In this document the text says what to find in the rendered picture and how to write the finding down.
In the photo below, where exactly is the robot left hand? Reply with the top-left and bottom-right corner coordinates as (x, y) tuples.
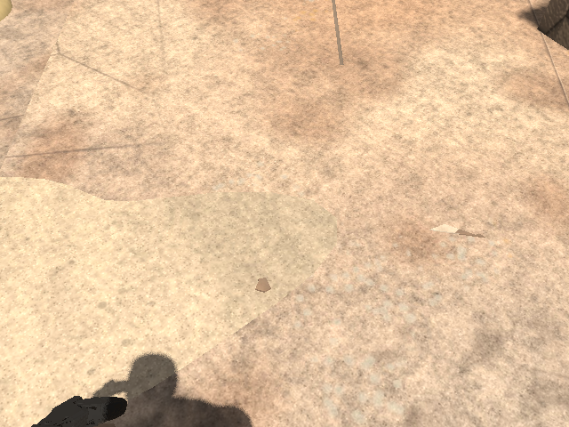
(31, 396), (127, 427)

